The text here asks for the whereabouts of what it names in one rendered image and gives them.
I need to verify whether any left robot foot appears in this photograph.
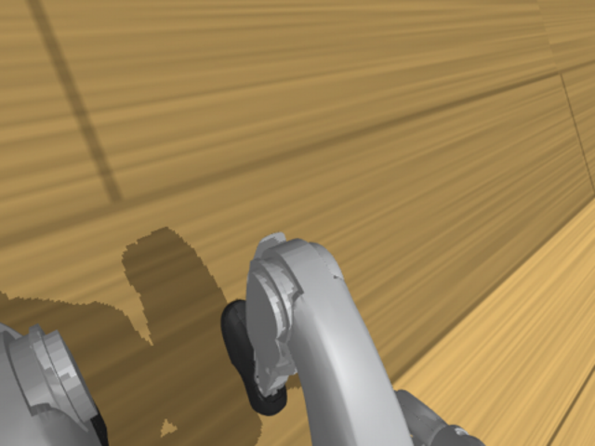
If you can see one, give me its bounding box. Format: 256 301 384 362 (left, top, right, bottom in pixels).
90 402 109 446

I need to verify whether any right robot foot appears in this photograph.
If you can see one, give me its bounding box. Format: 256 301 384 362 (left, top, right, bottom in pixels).
220 300 287 416

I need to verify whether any right robot hand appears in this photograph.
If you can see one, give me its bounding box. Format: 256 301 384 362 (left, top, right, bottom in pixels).
394 389 449 446

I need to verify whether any right robot arm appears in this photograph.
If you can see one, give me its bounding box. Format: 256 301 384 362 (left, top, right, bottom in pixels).
430 425 485 446

